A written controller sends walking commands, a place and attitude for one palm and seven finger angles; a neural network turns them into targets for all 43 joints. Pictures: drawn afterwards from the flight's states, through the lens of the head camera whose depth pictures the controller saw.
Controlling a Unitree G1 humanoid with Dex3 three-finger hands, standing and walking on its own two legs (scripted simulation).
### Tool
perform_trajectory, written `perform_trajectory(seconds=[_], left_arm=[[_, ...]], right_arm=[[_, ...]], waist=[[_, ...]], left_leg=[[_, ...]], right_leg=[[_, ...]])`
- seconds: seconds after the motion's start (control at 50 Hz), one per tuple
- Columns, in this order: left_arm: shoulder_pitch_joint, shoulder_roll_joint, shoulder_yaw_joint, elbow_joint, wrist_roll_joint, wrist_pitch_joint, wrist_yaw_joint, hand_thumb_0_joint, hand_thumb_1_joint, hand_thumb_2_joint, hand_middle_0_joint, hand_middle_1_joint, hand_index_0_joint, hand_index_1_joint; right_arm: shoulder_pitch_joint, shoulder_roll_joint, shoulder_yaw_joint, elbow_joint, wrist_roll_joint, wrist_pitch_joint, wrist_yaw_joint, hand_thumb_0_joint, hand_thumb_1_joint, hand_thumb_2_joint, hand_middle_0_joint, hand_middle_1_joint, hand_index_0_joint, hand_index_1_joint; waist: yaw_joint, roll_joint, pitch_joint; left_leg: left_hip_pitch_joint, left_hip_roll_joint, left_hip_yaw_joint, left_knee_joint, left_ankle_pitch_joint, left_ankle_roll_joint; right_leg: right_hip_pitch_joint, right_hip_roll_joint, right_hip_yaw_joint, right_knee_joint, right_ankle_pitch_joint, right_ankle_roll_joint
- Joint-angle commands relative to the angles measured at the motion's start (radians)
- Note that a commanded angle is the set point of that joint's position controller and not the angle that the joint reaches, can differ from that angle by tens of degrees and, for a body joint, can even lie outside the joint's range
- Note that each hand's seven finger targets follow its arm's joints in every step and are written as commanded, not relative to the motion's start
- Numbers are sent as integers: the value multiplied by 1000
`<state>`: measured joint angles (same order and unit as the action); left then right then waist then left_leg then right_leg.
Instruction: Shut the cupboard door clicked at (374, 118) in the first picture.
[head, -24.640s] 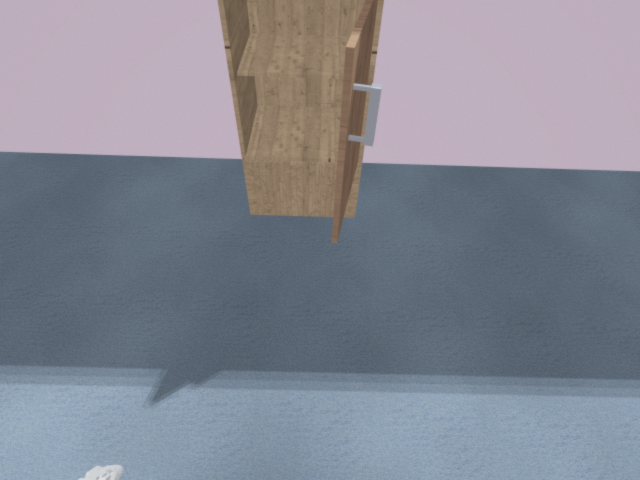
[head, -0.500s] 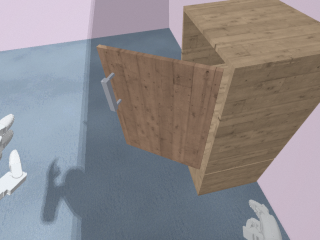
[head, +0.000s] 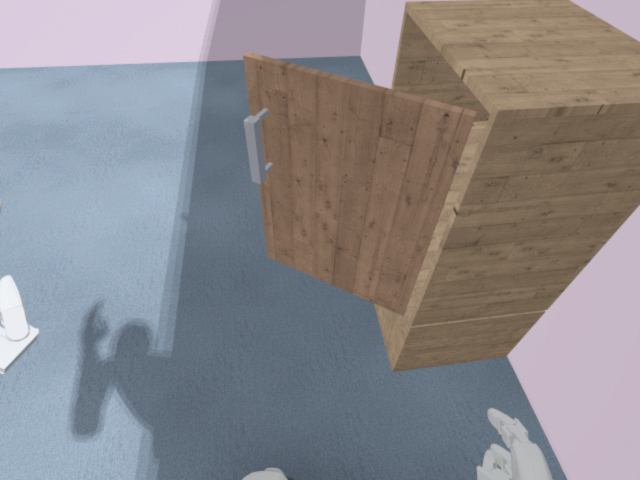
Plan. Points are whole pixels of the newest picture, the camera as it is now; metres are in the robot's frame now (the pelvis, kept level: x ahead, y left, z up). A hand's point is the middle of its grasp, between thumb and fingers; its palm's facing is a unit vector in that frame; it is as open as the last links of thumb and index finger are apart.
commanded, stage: step back with the hand held close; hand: left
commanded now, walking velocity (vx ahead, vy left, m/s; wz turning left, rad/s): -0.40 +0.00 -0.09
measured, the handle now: (261, 146) +0.73 +0.18 +0.00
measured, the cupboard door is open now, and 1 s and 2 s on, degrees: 55 55 55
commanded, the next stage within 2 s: stop stepping back and stand still in 0.34 s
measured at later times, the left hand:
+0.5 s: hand out of the picture +0.07 +0.29 +0.18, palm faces +0.46 -0.79 -0.41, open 7.5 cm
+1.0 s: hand out of the picture -0.03 +0.35 +0.18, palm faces +0.45 -0.82 -0.34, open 7.5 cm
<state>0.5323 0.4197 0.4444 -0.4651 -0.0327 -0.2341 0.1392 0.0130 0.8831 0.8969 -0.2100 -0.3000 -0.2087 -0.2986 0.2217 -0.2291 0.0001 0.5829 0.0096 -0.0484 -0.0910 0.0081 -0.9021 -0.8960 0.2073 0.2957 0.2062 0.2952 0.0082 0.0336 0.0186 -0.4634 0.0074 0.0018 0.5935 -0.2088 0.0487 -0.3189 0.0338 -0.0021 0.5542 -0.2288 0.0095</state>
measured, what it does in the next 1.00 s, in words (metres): walks backwards: right foot, then left foot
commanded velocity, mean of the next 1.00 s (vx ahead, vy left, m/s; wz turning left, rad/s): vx -0.01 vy -0.06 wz -0.05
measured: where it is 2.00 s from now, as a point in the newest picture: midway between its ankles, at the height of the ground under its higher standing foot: outside the picture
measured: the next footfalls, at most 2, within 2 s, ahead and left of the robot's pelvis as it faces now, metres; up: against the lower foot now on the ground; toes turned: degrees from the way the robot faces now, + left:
right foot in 0.38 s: -0.09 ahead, -0.12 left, +0.00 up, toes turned +3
left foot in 0.50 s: +0.09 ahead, +0.10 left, +0.00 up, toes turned +5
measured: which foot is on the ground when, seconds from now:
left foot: down 0.00-0.40, up 0.42-0.48, down 0.50-0.70, up 0.72-0.86, down 0.88-1.00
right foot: down 0.00-0.18, up 0.20-0.36, down 0.38-0.56, up 0.58-0.68, down 0.70-0.88, up 0.90-1.00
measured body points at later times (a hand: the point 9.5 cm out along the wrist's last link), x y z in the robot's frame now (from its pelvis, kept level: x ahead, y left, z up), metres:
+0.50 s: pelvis -0.11 +0.03 +0.00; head -0.12 +0.05 +0.45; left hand +0.04 +0.33 +0.21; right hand +0.07 -0.21 -0.08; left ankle +0.04 +0.10 -0.72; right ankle -0.13 -0.12 -0.73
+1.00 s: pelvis -0.26 +0.09 +0.00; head -0.29 +0.12 +0.45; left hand -0.06 +0.40 +0.20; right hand -0.14 -0.16 -0.07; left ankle -0.17 +0.19 -0.73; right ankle -0.23 -0.03 -0.66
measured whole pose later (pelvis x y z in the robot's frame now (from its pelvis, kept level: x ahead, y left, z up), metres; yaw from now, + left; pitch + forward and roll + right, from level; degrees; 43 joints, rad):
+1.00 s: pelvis -0.26 +0.09 +0.00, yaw -4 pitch -4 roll -2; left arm 0.41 0.42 0.45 -0.42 -0.03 -0.15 0.17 0.01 0.89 0.90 -0.20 -0.30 -0.20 -0.30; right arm 0.26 -0.18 0.01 0.66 0.00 -0.09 -0.06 0.01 -0.90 -0.90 0.21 0.30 0.21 0.30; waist -0.03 -0.05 -0.01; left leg -0.35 0.05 0.05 0.62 -0.22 0.03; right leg -0.52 0.03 -0.02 1.12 -0.39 -0.01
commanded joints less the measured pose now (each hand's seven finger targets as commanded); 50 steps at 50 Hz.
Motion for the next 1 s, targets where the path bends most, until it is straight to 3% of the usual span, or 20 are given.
perform_trajectory(seconds=[0.0,0.12,0.18,0.3,0.36,0.42,0.48,0.54,0.6,0.64,0.66,0.68,0.7,0.74,0.82,0.84,0.86,0.9,0.94,0.98], left_arm=[[-62,204,99,-228,-21,-73,34,0,900,900,-200,-300,-200,-300],[-107,230,100,-212,-21,-87,57,0,900,900,-200,-300,-200,-300],[-80,230,158,-244,-7,-104,41,0,900,900,-200,-300,-200,-300],[78,234,175,-255,-69,-91,23,0,900,900,-200,-300,-200,-300],[-12,249,157,-274,-57,-120,29,0,900,900,-200,-300,-200,-300],[-144,228,61,-253,-21,-72,34,0,900,900,-200,-300,-200,-300],[-185,209,74,-190,-25,-39,30,0,900,900,-200,-300,-200,-300],[-146,240,153,-209,-17,-47,28,0,900,900,-200,-300,-200,-300],[-49,191,110,-298,-44,-19,11,0,900,900,-200,-300,-200,-300],[55,218,137,-317,-49,1,14,0,900,900,-200,-300,-200,-300],[93,223,123,-345,-43,14,11,0,900,900,-200,-300,-200,-300],[17,252,133,-414,-40,15,15,0,900,900,-200,-300,-200,-300],[-79,268,145,-390,-36,12,24,0,900,900,-200,-300,-200,-300],[-203,230,107,-293,-31,27,43,0,900,900,-200,-300,-200,-300],[-340,179,25,-105,-3,29,64,0,900,900,-200,-300,-200,-300],[-360,170,3,-139,-4,26,61,0,900,900,-200,-300,-200,-300],[-368,182,22,-193,7,7,64,0,900,900,-200,-300,-200,-300],[-230,203,59,-205,13,-11,33,0,900,900,-200,-300,-200,-300],[-117,210,92,-281,10,-4,23,0,900,900,-200,-300,-200,-300],[-48,178,76,-341,6,-7,29,0,900,900,-200,-300,-200,-300]], right_arm=[[-69,-115,-62,-121,-7,-59,6,0,-900,-900,200,300,200,300],[-82,-128,-57,-113,0,-56,-13,0,-900,-900,200,300,200,300],[-133,-147,-67,-134,-8,-79,-19,0,-900,-900,200,300,200,300],[-144,-102,-75,-114,-9,-102,25,0,-900,-900,200,300,200,300],[-92,-76,-59,-70,-16,-95,26,0,-900,-900,200,300,200,300],[-99,-91,-62,-68,-4,-90,9,0,-900,-900,200,300,200,300],[-99,-120,-52,-80,-7,-89,-18,0,-900,-900,200,300,200,300],[-124,-155,-58,-116,-7,-110,-17,0,-900,-900,200,300,200,300],[-93,-98,-61,-136,-9,-99,20,0,-900,-900,200,300,200,300],[-76,-85,-64,-151,0,-88,36,0,-900,-900,200,300,200,300],[-57,-82,-67,-131,-2,-70,43,0,-900,-900,200,300,200,300],[-76,-101,-76,-123,-2,-60,42,0,-900,-900,200,300,200,300],[-72,-111,-69,-88,-22,-49,39,0,-900,-900,200,300,200,300],[-65,-87,-41,-96,-19,-44,25,0,-900,-900,200,300,200,300],[-63,-110,-32,-47,-15,-62,-17,0,-900,-900,200,300,200,300],[-55,-138,-43,-64,-6,-81,-27,0,-900,-900,200,300,200,300],[-38,-158,-44,-79,-4,-96,-23,0,-900,-900,200,300,200,300],[-71,-116,-46,-96,-1,-113,14,0,-900,-900,200,300,200,300],[-107,-125,-63,-109,-2,-102,42,0,-900,-900,200,300,200,300],[-119,-109,-54,-110,-7,-87,51,0,-900,-900,200,300,200,300]], waist=[[-27,-93,-96],[-38,5,-45],[-3,285,-120],[7,224,-209],[-27,-49,-165],[-44,-205,-96],[-30,55,-46],[0,290,-108],[24,272,-204],[19,145,-218],[12,-46,-203],[2,-223,-114],[-27,-225,-51],[-49,-185,-2],[-54,-19,44],[-60,130,52],[-56,388,58],[-26,243,-3],[-3,114,-34],[2,160,-33]], left_leg=[[118,-1,-10,33,-176,-38],[147,59,-119,-111,-289,-16],[-295,281,-374,-511,-634,85],[32,228,-105,-356,-307,-26],[310,93,49,18,-65,-94],[357,31,39,154,-25,-81],[284,104,-48,-180,5,-41],[4,251,-273,-603,-726,-47],[79,180,-54,-540,-491,-155],[118,71,103,-329,-382,-149],[197,-14,209,32,-218,-139],[197,-18,60,456,-184,-110],[102,19,-33,664,-172,-90],[85,69,-61,542,-202,-75],[241,31,85,11,-240,-24],[231,79,-53,-190,-383,3],[283,280,-417,-384,-589,89],[76,356,-494,-480,-675,127],[17,333,-383,-473,-653,101],[-22,288,-244,-484,-601,51]], right_leg=[[-128,-183,258,-269,-150,-85],[-233,-83,104,-217,-329,-30],[259,95,1,297,-126,14],[126,31,-33,11,-270,-43],[-195,-213,288,-308,-80,-123],[-326,-244,254,-269,79,-112],[-182,-50,105,-115,-14,-17],[143,117,-45,156,-292,-8],[213,135,-114,170,-313,-40],[219,76,-98,-71,-290,-65],[50,-65,32,-234,-337,-115],[-267,-304,376,-392,-488,-219],[-363,-404,411,-402,-424,-287],[-393,-324,345,-412,-666,-203],[-295,-186,113,-143,-549,-131],[-262,-121,61,79,-461,-94],[-388,1,-36,392,-354,-26],[-278,-9,19,713,-194,-9],[-229,-28,7,680,-121,-15],[-126,-14,-54,550,-110,-23]])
